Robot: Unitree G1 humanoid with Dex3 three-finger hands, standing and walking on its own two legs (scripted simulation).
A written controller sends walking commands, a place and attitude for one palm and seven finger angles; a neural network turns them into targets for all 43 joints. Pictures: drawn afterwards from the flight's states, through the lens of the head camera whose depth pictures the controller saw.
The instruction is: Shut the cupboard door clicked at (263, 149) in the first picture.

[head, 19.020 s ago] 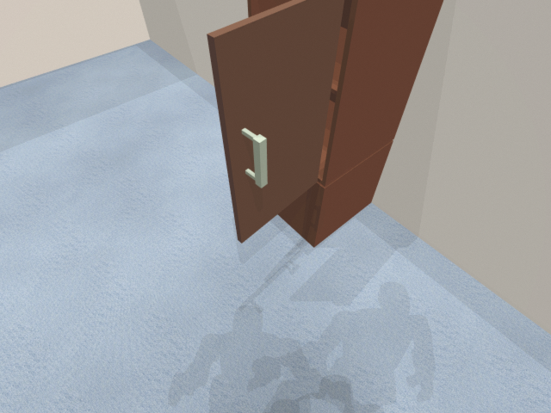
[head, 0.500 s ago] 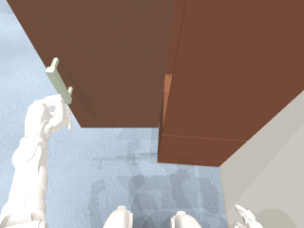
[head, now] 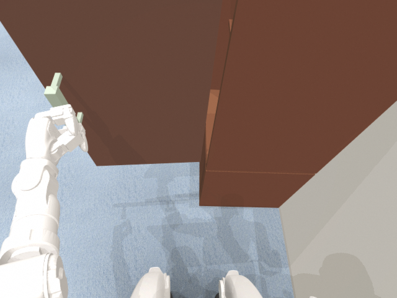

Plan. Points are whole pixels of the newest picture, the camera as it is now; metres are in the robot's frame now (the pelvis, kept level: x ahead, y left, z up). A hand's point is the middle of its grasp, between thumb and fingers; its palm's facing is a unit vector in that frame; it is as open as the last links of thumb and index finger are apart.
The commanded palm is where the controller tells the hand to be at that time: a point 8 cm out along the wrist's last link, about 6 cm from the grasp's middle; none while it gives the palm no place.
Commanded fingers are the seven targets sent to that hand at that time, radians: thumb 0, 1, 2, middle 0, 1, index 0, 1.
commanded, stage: bring the fist close to the handle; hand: left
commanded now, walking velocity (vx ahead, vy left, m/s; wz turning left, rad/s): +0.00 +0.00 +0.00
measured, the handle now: (68, 106) +0.49 +0.28 +0.05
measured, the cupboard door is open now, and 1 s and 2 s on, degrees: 95 82 68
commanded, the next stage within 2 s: push the door shut along its arc in 0.14 s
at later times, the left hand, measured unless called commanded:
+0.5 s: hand (79, 128) +0.43 +0.24 +0.06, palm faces +0.03 -1.00 -0.02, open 3.1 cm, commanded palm +0.42 +0.28 +0.06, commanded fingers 0.00 0.90 0.90 -1.30 -1.50 -1.30 -1.50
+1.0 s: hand (84, 104) +0.49 +0.24 +0.06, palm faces -0.08 -1.00 -0.01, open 3.2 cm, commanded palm +0.50 +0.26 +0.06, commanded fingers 0.00 0.90 0.90 -1.30 -1.50 -1.30 -1.50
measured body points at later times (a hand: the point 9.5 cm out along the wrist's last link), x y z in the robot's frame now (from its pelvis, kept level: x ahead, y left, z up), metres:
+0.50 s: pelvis -0.01 -0.01 -0.01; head +0.09 +0.02 +0.43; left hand +0.42 +0.29 +0.07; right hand +0.08 -0.28 -0.11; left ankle +0.03 +0.10 -0.66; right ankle +0.01 -0.13 -0.66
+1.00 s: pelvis -0.02 +0.00 -0.03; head +0.13 +0.03 +0.39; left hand +0.49 +0.29 +0.07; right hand +0.00 -0.28 -0.13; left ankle +0.03 +0.10 -0.66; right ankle +0.01 -0.13 -0.66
